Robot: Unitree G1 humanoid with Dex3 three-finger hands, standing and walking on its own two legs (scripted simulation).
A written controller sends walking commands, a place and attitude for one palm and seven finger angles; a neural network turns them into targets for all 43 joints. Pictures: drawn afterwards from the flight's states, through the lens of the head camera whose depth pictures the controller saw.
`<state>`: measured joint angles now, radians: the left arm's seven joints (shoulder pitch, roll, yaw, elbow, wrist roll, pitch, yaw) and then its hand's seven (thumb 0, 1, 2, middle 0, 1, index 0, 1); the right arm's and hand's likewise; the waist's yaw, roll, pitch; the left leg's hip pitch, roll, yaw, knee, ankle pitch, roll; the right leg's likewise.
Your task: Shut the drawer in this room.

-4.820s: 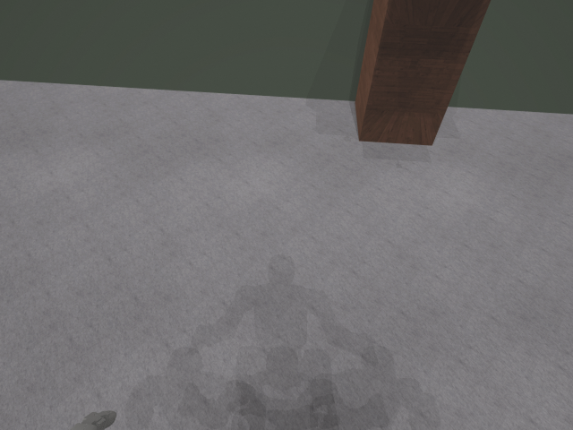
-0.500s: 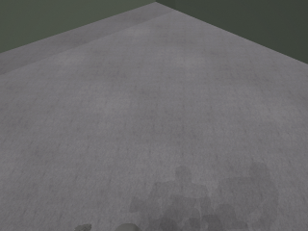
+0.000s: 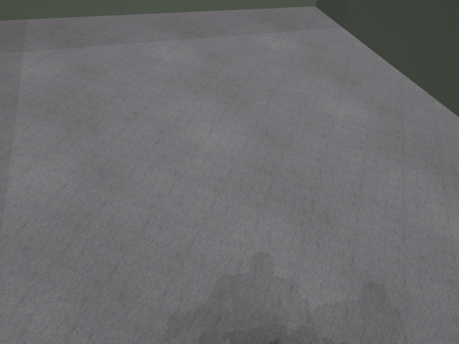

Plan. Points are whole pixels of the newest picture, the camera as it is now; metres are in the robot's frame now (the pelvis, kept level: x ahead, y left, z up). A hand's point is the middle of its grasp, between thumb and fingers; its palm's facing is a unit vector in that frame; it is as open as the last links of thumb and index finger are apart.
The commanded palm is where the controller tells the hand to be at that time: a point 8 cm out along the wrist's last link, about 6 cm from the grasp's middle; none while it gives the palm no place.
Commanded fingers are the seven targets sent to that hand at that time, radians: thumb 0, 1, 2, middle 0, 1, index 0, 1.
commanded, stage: turn or walk to find it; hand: left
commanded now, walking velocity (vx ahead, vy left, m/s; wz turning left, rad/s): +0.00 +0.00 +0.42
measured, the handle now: out of the picture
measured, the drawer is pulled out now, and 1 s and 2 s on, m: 0.25 0.25 0.25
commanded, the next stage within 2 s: none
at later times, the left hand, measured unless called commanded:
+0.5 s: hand out of the picture +0.05 +0.16 -0.15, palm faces +0.20 -0.94 -0.27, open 7.4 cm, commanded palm none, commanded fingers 0.00 0.90 0.90 -0.20 -0.30 -0.20 -0.30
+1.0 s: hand out of the picture -0.18 +0.16 -0.20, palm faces +0.50 -0.83 -0.24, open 7.4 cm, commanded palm none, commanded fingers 0.00 0.90 0.90 -0.20 -0.30 -0.20 -0.30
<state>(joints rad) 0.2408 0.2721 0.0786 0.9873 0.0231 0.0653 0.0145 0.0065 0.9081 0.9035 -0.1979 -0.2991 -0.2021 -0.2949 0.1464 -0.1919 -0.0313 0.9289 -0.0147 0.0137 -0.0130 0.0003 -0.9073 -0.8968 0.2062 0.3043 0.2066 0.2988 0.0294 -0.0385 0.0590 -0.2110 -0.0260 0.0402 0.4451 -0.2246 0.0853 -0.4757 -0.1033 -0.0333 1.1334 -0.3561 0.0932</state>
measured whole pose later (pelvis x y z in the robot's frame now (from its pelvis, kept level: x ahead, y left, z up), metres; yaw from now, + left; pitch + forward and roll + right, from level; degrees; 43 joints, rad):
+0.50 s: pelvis -0.04 -0.05 -0.01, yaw +12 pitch +0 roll +0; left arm 0.14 0.17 0.05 0.91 0.01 0.03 0.03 0.00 0.91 0.90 -0.20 -0.30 -0.21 -0.30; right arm 0.31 -0.22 -0.08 1.00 -0.02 0.06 0.00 0.00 -0.91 -0.90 0.21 0.30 0.21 0.30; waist -0.05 0.05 0.03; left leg -0.37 -0.11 -0.12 0.57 -0.25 0.02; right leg -0.22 0.00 -0.03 0.50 -0.29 -0.01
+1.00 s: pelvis -0.08 -0.02 -0.02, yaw +26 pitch -1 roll +0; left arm 0.29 0.24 0.06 1.00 0.02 0.05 0.02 0.00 0.90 0.90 -0.20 -0.30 -0.21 -0.30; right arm 0.12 -0.22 -0.06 0.95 -0.02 0.04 0.01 0.00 -0.91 -0.90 0.20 0.30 0.20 0.30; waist 0.05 -0.06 0.08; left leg -0.25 0.00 0.07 0.60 -0.31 0.01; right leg -0.31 -0.16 -0.16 0.78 -0.47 0.06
